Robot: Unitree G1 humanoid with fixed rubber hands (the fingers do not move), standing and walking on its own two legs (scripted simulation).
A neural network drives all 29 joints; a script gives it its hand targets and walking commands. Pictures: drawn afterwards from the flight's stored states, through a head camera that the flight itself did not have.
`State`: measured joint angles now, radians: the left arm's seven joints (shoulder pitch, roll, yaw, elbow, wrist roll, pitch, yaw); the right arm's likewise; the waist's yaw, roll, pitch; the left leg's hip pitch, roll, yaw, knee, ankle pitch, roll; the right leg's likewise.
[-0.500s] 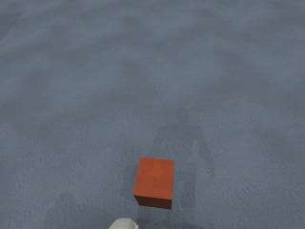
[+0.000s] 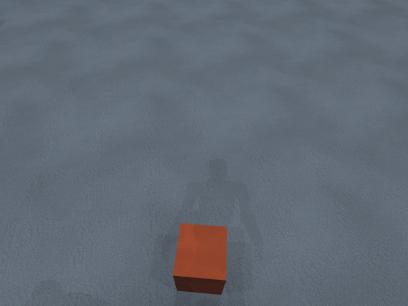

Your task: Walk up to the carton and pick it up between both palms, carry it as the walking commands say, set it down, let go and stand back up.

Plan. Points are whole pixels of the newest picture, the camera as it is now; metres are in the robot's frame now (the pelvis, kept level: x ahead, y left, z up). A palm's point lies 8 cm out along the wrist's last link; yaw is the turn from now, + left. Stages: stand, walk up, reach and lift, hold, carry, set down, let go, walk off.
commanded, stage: walk up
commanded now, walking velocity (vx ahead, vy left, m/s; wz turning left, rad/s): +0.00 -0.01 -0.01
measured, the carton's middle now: (201, 259) +0.40 +0.00 -0.65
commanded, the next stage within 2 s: stand in 1.98 s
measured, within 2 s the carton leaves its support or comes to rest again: neither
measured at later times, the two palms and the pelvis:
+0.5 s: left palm out of the picture +0.05 +0.22 -0.14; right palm out of the picture +0.00 -0.26 -0.15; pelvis +0.00 -0.01 -0.01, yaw -4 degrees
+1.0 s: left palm out of the picture +0.08 +0.22 -0.14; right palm out of the picture -0.01 -0.27 -0.14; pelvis -0.01 -0.02 -0.01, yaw -6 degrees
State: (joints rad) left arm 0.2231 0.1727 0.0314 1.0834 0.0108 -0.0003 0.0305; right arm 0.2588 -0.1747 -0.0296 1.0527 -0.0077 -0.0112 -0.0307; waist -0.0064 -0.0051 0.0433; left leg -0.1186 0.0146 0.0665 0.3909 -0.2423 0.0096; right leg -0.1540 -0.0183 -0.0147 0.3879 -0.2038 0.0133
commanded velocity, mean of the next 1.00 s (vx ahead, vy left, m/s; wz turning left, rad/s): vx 0.00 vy -0.01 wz -0.13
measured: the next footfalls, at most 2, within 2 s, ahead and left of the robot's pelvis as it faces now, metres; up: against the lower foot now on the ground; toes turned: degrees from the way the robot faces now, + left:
none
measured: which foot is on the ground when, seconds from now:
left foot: down 0.00-1.00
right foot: down 0.00-1.00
